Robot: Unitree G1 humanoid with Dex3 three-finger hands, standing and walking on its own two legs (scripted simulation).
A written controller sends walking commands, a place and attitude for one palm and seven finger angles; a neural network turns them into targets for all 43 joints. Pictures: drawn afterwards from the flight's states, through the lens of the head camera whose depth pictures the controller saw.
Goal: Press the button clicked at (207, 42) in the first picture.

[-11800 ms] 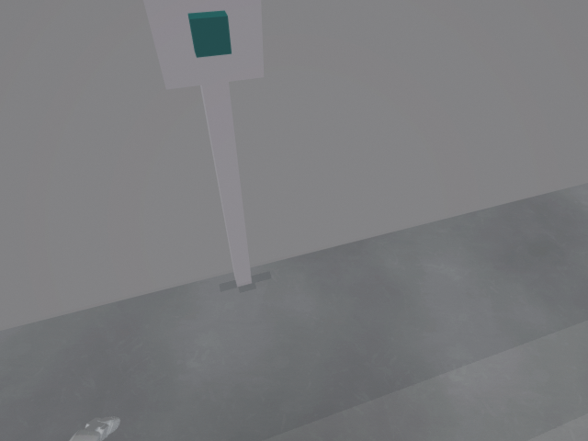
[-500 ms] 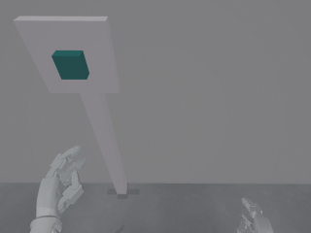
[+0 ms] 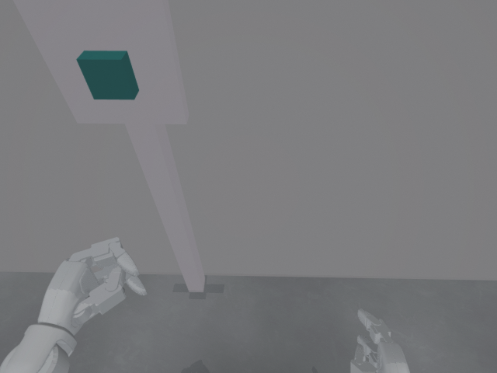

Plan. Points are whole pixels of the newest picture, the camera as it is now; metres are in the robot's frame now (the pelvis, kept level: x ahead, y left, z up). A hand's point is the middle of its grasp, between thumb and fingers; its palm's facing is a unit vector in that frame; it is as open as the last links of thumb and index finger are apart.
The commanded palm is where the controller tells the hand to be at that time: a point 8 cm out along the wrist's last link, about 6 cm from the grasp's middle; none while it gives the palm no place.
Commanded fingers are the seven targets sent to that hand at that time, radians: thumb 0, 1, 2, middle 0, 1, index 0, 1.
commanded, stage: raise the hand and make a fist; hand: left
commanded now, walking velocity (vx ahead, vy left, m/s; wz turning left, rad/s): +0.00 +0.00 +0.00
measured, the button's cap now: (110, 74) +0.51 +0.25 +0.24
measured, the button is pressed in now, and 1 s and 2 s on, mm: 0 0 0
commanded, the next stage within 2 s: aim a knuckle at the button in 1.24 s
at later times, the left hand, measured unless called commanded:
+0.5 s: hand (50, 240) +0.23 +0.24 +0.18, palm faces +0.08 -0.99 -0.10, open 3.1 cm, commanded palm +0.20 +0.28 +0.18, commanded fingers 0.00 0.90 0.90 -1.30 -1.50 -1.30 -1.50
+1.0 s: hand (41, 201) +0.25 +0.23 +0.23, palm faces +0.04 -0.99 -0.10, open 3.1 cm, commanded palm +0.21 +0.28 +0.24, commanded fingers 0.00 0.90 0.90 -1.30 -1.50 -1.30 -1.50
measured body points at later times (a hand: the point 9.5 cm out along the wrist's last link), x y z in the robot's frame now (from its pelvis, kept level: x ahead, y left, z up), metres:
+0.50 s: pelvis +0.02 +0.03 +0.02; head -0.01 +0.02 +0.47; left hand +0.22 +0.29 +0.19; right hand +0.23 -0.18 -0.02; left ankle +0.00 +0.13 -0.70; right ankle +0.02 -0.09 -0.70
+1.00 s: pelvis +0.01 +0.02 +0.03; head -0.03 -0.01 +0.48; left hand +0.25 +0.29 +0.24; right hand +0.22 -0.19 -0.02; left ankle +0.00 +0.13 -0.70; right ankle +0.02 -0.09 -0.70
